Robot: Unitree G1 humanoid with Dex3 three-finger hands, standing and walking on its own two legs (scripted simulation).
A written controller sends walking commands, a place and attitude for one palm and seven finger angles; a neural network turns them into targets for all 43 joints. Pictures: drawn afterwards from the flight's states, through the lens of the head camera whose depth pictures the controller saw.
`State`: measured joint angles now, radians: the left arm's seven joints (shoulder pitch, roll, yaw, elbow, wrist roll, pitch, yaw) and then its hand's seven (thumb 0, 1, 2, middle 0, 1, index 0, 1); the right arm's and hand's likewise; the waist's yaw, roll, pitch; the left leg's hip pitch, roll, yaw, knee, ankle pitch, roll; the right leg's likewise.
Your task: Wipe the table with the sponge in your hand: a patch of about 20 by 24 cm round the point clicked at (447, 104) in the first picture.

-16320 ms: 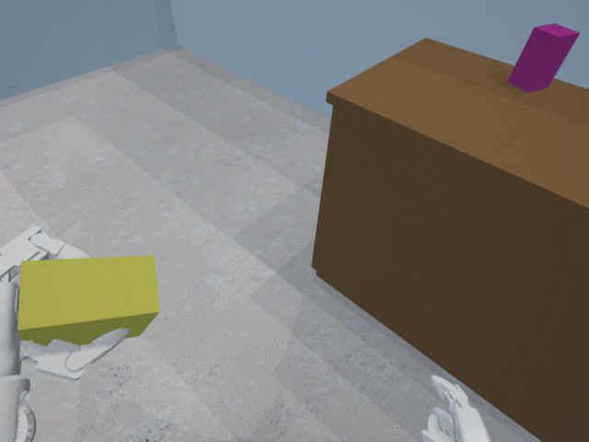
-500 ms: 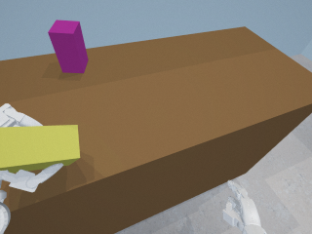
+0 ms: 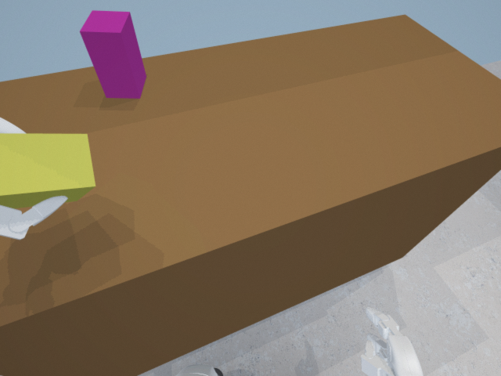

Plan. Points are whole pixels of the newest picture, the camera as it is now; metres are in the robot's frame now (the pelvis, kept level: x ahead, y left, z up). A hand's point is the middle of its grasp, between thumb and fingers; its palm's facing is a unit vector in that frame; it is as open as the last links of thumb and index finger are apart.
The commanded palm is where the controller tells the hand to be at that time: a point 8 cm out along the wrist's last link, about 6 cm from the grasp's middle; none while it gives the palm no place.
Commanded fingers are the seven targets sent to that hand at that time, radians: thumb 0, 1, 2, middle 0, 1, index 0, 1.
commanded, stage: come to a stop and stand still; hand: left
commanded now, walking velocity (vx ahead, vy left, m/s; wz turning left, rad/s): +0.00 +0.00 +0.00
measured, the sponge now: (45, 173) +0.28 +0.28 +0.19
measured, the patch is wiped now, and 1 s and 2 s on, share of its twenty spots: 0.00 0.00 0.00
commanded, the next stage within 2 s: look again from close up in 0.78 s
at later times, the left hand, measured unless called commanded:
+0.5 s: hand (69, 204) +0.27 +0.26 +0.16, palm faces +0.35 -0.86 -0.37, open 9.9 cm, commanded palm +0.20 +0.30 +0.18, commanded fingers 0.00 0.10 1.30 -1.20 -1.60 -1.20 -1.60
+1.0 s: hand (49, 210) +0.26 +0.28 +0.15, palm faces +0.39 -0.84 -0.37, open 9.9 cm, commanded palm +0.20 +0.31 +0.18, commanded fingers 0.00 0.10 1.30 -1.20 -1.60 -1.20 -1.60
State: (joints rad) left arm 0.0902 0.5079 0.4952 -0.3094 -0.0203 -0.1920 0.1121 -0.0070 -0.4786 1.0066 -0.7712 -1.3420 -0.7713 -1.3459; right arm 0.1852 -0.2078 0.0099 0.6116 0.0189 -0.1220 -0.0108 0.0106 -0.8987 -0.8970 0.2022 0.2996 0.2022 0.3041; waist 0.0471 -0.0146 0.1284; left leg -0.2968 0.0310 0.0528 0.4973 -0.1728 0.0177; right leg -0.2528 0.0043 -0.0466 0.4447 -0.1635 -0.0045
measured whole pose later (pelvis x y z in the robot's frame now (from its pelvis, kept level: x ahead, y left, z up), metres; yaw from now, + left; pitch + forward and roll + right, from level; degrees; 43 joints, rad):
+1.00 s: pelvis +0.04 +0.03 +0.00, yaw +0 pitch -2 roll -2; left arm 0.41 0.36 0.34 -0.46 -0.02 -0.16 0.11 -0.01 -0.48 1.01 -0.77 -1.34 -0.77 -1.35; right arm 0.18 -0.18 0.03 0.57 0.02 -0.10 -0.03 0.01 -0.90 -0.90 0.20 0.30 0.20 0.30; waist 0.03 -0.02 0.08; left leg -0.22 0.00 0.06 0.47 -0.22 0.05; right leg -0.16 -0.03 -0.04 0.39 -0.19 0.03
